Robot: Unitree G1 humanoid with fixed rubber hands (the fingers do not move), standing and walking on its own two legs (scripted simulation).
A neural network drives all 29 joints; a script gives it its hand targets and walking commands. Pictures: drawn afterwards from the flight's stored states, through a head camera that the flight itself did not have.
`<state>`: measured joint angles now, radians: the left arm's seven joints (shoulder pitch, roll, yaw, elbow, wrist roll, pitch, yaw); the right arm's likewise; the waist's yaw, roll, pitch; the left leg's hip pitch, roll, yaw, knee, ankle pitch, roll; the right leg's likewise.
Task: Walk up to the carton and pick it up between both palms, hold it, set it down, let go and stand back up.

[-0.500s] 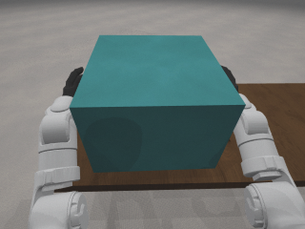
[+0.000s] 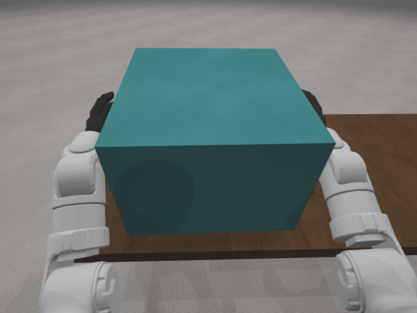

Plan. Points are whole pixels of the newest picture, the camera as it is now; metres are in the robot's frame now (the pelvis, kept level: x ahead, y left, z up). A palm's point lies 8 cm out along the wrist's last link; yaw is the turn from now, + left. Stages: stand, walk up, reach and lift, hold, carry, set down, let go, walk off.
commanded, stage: hold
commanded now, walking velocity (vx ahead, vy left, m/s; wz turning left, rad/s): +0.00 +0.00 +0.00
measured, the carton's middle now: (209, 132) +0.40 -0.01 +0.21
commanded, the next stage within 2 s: none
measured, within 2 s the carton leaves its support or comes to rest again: neither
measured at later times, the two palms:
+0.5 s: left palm (99, 136) +0.37 +0.18 +0.23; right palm (312, 131) +0.37 -0.20 +0.22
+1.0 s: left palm (98, 136) +0.37 +0.18 +0.23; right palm (312, 131) +0.37 -0.20 +0.22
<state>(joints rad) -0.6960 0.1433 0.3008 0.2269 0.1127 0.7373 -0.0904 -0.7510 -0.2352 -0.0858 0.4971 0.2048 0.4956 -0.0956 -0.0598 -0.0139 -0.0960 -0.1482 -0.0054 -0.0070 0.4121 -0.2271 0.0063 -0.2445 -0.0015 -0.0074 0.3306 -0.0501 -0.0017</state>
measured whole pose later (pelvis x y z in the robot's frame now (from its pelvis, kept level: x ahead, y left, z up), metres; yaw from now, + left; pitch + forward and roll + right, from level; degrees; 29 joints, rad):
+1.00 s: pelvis +0.00 +0.00 +0.00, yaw +0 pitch -2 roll +0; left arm -0.70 0.14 0.30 0.23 0.11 0.74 -0.09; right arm -0.75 -0.24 -0.09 0.49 0.20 0.50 -0.09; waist -0.06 -0.01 -0.10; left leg -0.15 -0.01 -0.01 0.41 -0.23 0.01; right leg -0.24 0.00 -0.01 0.33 -0.05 0.00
